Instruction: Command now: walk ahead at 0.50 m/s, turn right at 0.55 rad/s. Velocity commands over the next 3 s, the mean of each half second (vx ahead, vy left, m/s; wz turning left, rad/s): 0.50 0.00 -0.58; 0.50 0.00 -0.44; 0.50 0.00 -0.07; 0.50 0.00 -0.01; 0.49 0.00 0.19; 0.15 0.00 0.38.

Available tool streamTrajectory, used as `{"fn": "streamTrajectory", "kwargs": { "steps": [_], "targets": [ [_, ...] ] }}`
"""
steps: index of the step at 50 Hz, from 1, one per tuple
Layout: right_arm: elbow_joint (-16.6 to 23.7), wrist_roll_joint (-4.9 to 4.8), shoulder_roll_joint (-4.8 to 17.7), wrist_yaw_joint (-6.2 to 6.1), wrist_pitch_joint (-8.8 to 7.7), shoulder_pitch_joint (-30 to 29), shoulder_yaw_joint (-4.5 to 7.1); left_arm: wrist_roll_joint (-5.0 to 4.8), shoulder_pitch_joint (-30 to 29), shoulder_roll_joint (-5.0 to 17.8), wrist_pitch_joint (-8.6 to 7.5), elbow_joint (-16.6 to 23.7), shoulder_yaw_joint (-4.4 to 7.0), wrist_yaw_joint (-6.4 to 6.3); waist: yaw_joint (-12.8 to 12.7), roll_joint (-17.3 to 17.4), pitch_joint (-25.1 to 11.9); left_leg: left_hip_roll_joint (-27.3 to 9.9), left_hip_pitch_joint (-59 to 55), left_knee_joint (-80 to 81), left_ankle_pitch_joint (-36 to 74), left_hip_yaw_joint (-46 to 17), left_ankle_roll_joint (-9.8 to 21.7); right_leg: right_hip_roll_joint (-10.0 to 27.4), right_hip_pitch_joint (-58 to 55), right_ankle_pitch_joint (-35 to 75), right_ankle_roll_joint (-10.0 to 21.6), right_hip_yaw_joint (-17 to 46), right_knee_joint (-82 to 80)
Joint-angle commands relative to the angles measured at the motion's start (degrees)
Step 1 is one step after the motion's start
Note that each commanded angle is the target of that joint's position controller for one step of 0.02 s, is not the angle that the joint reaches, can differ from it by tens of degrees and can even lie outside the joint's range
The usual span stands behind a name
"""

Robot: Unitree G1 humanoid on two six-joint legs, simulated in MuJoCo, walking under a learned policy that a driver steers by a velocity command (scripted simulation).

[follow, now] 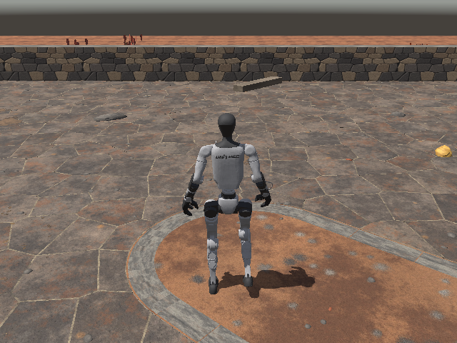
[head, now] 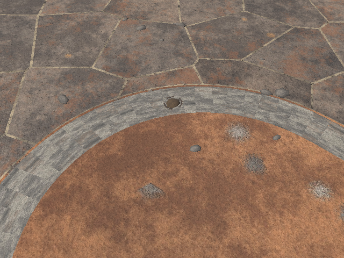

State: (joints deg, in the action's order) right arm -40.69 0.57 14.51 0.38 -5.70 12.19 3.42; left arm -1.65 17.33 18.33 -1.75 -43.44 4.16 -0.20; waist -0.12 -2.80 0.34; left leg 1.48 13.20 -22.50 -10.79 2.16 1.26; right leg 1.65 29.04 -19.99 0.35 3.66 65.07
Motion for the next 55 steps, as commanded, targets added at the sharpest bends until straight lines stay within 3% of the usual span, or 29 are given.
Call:
{"fn": "streamTrajectory", "kwargs": {
  "steps": [1,7,12,14,15,16,17,18,19,20,21,22,23,27,32,35,37,39,40,41,42,43,44,45,46,47,48,50,55],
  "targets": [
    [1.6,-0.24,6.7,-0.06,-1.04,0.4,1.91,0.1,-2.0,1.7,0.01,5.7,0.5,0.61,0.7,8.8,0.9,-16.1,-7.9,12.8,9.5,-12.1,9.8,5.0,12.4,4.6,-1.1,2.0,-1.5],
    [-0.9,-0.54,10.3,-0.65,-0.49,1.4,2.88,0.43,-10.4,0.3,-0.56,8.8,-0.53,2.35,2.8,6.1,2.1,-15.0,-8.6,13.9,16.1,-0.2,8.5,4.5,9.7,20.4,-0.9,-1.1,-19.6],
    [-3.3,-1.95,13.0,-0.81,0.82,4.9,3.66,0.3,-17.0,1.5,-0.44,12.4,-0.33,3.7,3.9,6.2,3.7,-17.4,-15.3,10.7,21.8,4.2,6.2,2.5,8.0,16.7,2.3,-4.8,-27.8],
    [-3.5,-2.31,14.8,-1.14,1.59,4.8,4.16,0.63,-14.7,3.4,-0.08,12.9,0.68,3.82,1.5,7.9,1.0,-17.4,-17.4,3.2,39.7,6.6,4.9,-1.0,1.8,10.6,4.7,-8.1,-28.7],
    [-3.4,-2.48,15.4,-1.35,2.09,4.6,4.28,0.67,-9.3,5.2,0.15,11.8,1.8,3.66,-1.9,8.1,-2.3,-16.6,-16.7,-5.2,47.6,8.1,4.0,-3.5,-5.9,9.6,6.3,-9.6,-30.1],
    [-3.2,-2.42,14.4,-1.63,2.3,4.6,3.77,0.46,0.3,8.3,0.47,9.2,3.65,2.99,-6.9,6.7,-7.3,-14.5,-10.7,-17.6,46.6,9.7,2.1,-5.6,-20.4,12.8,8.5,-9.4,-33.0],
    [-1.9,-0.22,10.4,-1.63,1.95,6.7,2.18,0.1,8.3,13.5,1.13,7.7,5.28,1.64,-8.6,-2.7,-12.8,-11.4,5.2,-36.8,19.4,10.0,-0.5,4.4,-38.2,15.3,12.5,6.2,-33.2],
    [1.4,0.83,4.5,-0.77,0.25,10.9,-0.01,0.09,5.1,17.9,0.26,9.3,5.08,1.87,-1.9,-13.1,-20.1,0.3,26.7,-53.5,-25.0,0.3,-3.1,16.9,-52.1,1.8,23.4,40.3,-42.0],
    [1.7,-1.52,10.6,-0.03,-1.37,3.5,1.13,0.25,6.8,12.4,-0.47,9.9,3.81,2.22,-7.2,-4.9,-20.9,-1.9,32.5,-57.2,-22.4,-8.2,-2.1,17.0,-51.7,-3.2,21.7,41.9,-47.3],
    [3.2,-2.91,11.6,0.25,-2.15,-0.3,1.35,0.55,4.7,10.1,-1.17,9.2,3.0,2.28,-6.6,-3.6,-12.1,-4.0,35.7,-54.8,-16.6,-7.1,-1.0,15.3,-45.0,0.4,19.3,33.7,-48.0],
    [2.7,-1.91,10.8,-0.2,-2.47,-0.6,1.08,0.49,1.2,8.7,-1.44,9.5,2.5,2.19,-3.9,1.3,-7.6,-6.4,32.8,-50.1,-11.9,-7.0,-0.8,12.6,-36.3,6.2,17.5,27.3,-48.0],
    [2.2,-0.51,11.1,-0.61,-2.34,-0.4,1.4,0.91,-2.3,7.4,-1.44,10.1,2.05,2.03,-1.6,1.8,-4.9,-7.8,28.7,-45.5,-9.2,-6.9,-1.4,10.6,-28.9,12.9,16.4,22.6,-48.6],
    [2.0,-0.15,11.2,-0.56,-1.68,0.8,1.65,1.6,-4.3,6.3,-1.47,11.0,1.59,1.81,0.4,0.6,-4.2,-8.7,24.9,-43.8,-7.4,-7.3,-1.7,9.2,-24.1,17.1,16.1,20.1,-49.9],
    [2.5,0.63,8.5,-0.77,0.15,-0.9,1.03,1.27,-3.6,7.2,-1.95,9.6,1.86,0.62,1.2,0.5,-2.1,-7.5,22.6,-34.7,-1.2,-5.6,-4.9,6.6,-16.0,25.5,16.7,14.1,-52.2],
    [5.0,0.01,6.0,0.12,-0.37,-12.0,-0.21,0.47,0.8,8.1,-1.26,7.1,2.21,-0.55,-3.1,-1.2,0.0,-3.5,18.1,-14.0,15.5,-5.2,-5.5,3.0,-13.8,18.1,12.6,11.4,-51.1],
    [6.2,-0.83,7.3,0.9,-1.02,-15.4,0.1,0.02,3.6,8.2,-0.88,5.6,2.32,-0.7,-4.2,-1.8,0.5,-2.1,16.0,-8.5,15.8,-6.4,-4.6,4.7,-16.8,14.7,12.0,15.5,-48.5],
    [5.9,-0.88,8.5,1.39,-1.43,-14.4,0.55,0.21,4.2,7.3,-0.64,4.8,2.08,-0.89,-3.6,-2.9,0.1,-2.3,15.2,-6.3,13.3,-6.9,-3.3,6.6,-21.1,14.7,11.3,17.9,-45.5],
    [5.2,-0.76,9.1,1.42,-1.83,-11.1,1.06,0.51,4.0,7.0,-0.32,4.2,2.04,-0.87,-1.9,-4.7,-0.2,-2.2,11.1,-4.9,9.0,-5.6,-1.2,7.4,-23.2,18.9,10.3,19.1,-42.4],
    [4.0,-0.37,10.0,1.1,-2.02,-6.7,1.73,0.65,3.7,5.8,-0.25,4.2,1.63,-0.74,0.4,-4.5,-2.2,-1.5,4.5,-2.6,8.6,-4.2,0.5,5.3,-23.1,24.3,9.1,18.0,-38.1],
    [3.2,0.47,12.0,0.77,-2.3,0.0,2.44,1.15,3.5,3.4,-0.37,4.8,0.62,-0.48,3.5,-2.3,-8.6,-6.7,-7.5,-4.3,9.0,-8.5,3.7,2.4,-19.8,24.0,7.2,15.0,-27.1],
    [2.0,1.33,17.1,0.55,-2.04,7.7,3.78,0.67,10.0,0.4,-0.88,5.3,-0.45,-0.54,3.4,9.8,-17.9,-18.5,-28.6,-4.3,4.4,-27.8,12.1,-4.9,-3.2,10.0,2.8,8.2,-7.7],
    [-0.7,-0.45,15.7,1.3,-1.32,11.7,3.94,-0.25,12.6,1.5,-1.39,5.0,-0.68,-0.65,3.6,20.9,-19.4,-24.7,-33.9,3.9,-11.8,-47.3,16.6,-7.1,9.9,-13.0,0.9,6.2,4.7],
    [-0.1,-1.5,11.4,1.32,-1.13,9.3,2.64,-0.68,7.2,6.4,-1.54,5.1,0.45,-0.58,4.9,13.0,-10.9,-23.0,-27.8,6.2,-20.6,-44.4,14.3,-4.1,15.2,-10.3,1.0,8.3,8.9],
    [0.5,-1.01,9.6,1.12,-0.64,6.1,1.96,-0.3,1.4,7.1,-1.5,6.2,0.61,-0.56,4.8,8.4,-5.1,-20.7,-20.8,6.7,-18.1,-36.2,12.2,-1.8,15.6,-5.9,1.1,6.0,8.9],
    [0.5,-0.46,8.4,1.08,-0.33,3.7,1.39,0.56,-2.0,6.4,-1.65,7.2,0.49,-0.43,3.7,6.2,-0.7,-18.2,-13.9,8.3,-12.1,-30.3,11.7,-0.1,14.8,-2.8,1.1,4.4,5.7],
    [0.4,-0.04,7.3,0.95,-0.34,2.2,0.9,1.12,-2.7,5.6,-1.75,7.4,0.63,-0.22,2.2,6.8,0.6,-16.3,-9.8,9.5,-7.0,-26.4,11.1,2.0,12.7,-0.1,1.2,3.8,2.0],
    [0.3,0.19,6.8,0.9,-0.41,1.6,0.65,1.05,-1.9,4.5,-1.75,7.1,0.46,0.02,1.1,8.1,0.7,-14.7,-7.3,10.7,-3.1,-23.5,10.7,3.0,9.9,1.3,1.0,3.0,-0.3],
    [-0.5,-0.39,7.3,0.85,-0.69,2.1,0.74,1.04,-1.2,2.4,-1.64,6.7,-0.02,0.24,0.5,9.1,0.0,-13.6,-5.6,12.3,3.2,-19.3,11.5,3.5,8.3,2.8,0.4,1.2,-4.2],
    [-2.6,-1.25,10.7,0.32,-0.17,4.6,1.46,1.47,-9.8,0.0,-2.42,8.8,-1.32,0.75,2.9,7.1,1.1,-12.4,-5.5,14.4,11.7,-11.2,11.1,3.7,7.3,16.2,-0.9,-1.2,-21.9]
  ]
}}
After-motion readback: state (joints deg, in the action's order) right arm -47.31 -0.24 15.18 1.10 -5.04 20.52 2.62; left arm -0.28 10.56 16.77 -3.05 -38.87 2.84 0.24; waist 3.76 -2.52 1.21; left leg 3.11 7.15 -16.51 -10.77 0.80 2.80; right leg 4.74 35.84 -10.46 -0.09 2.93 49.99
